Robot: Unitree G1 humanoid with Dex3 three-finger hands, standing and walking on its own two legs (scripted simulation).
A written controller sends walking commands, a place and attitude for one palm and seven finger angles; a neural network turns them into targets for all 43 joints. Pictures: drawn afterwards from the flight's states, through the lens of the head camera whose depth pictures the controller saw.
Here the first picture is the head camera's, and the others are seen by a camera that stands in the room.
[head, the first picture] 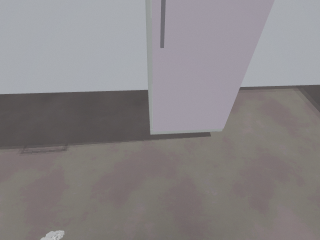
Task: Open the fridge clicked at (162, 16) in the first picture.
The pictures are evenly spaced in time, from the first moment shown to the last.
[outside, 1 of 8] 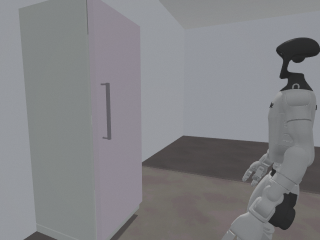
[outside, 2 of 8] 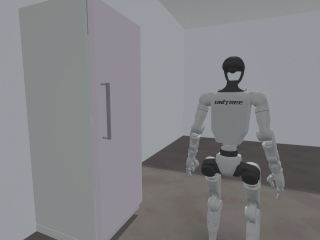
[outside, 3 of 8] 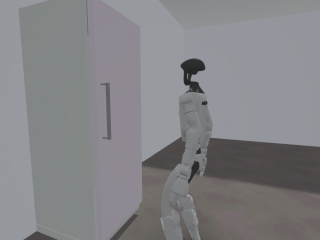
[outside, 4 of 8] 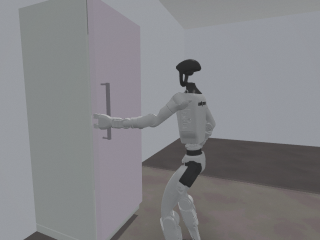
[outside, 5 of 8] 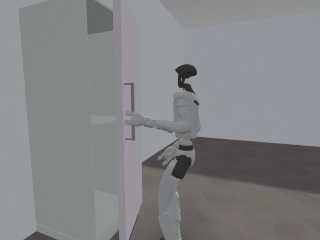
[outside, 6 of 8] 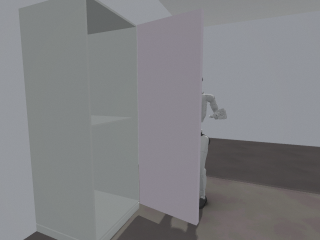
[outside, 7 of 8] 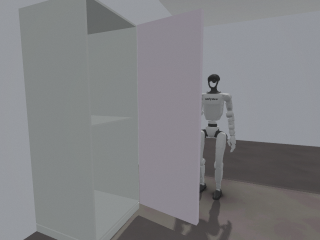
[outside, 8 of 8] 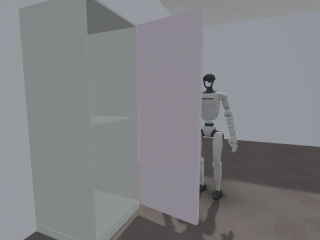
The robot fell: no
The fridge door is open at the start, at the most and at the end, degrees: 0 88 80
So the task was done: yes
